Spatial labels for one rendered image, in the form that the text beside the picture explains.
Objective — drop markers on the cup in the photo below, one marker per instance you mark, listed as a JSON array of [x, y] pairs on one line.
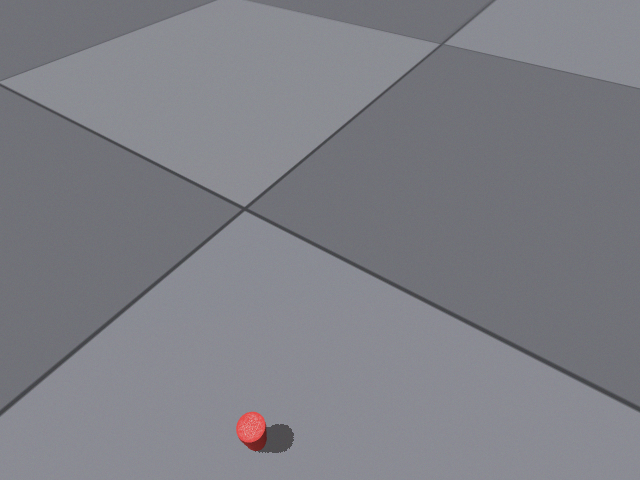
[[251, 430]]

